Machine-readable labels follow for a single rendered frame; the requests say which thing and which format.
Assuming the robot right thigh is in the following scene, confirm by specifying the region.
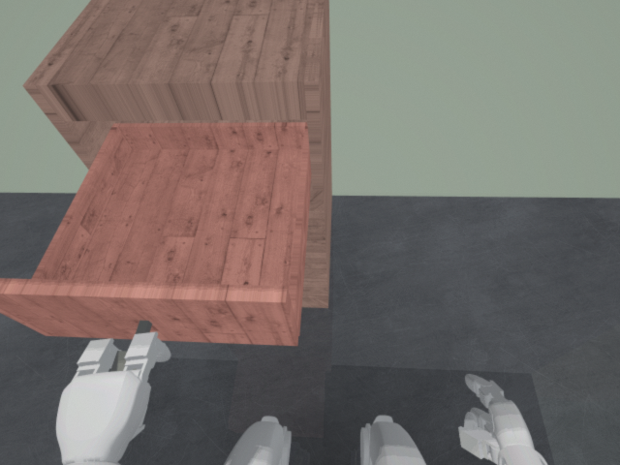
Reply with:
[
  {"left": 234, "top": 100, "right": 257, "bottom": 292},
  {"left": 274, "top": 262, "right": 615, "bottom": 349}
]
[{"left": 360, "top": 421, "right": 426, "bottom": 465}]

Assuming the cabinet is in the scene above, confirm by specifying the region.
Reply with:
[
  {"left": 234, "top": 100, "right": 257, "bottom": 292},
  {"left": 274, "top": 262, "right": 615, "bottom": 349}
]
[{"left": 22, "top": 0, "right": 332, "bottom": 308}]

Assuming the robot left hand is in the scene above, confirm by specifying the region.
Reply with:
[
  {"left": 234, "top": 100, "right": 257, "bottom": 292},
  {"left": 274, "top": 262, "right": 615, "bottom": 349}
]
[{"left": 56, "top": 331, "right": 171, "bottom": 465}]

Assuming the robot right hand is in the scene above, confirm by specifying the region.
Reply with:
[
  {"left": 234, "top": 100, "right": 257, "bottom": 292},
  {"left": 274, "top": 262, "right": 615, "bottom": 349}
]
[{"left": 458, "top": 374, "right": 535, "bottom": 465}]

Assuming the drawer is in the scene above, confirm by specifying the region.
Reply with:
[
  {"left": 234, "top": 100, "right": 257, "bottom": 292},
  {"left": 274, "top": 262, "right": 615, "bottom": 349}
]
[{"left": 0, "top": 122, "right": 311, "bottom": 346}]

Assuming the right robot forearm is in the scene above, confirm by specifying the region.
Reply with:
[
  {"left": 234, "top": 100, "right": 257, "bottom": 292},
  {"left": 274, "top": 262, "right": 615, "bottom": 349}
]
[{"left": 498, "top": 445, "right": 547, "bottom": 465}]

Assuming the handle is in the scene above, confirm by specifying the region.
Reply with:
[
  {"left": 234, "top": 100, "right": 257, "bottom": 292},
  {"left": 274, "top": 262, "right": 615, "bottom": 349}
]
[{"left": 110, "top": 321, "right": 152, "bottom": 372}]

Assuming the right robot shin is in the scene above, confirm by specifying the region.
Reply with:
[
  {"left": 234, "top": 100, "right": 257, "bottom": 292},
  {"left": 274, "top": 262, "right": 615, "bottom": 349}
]
[{"left": 373, "top": 415, "right": 393, "bottom": 423}]

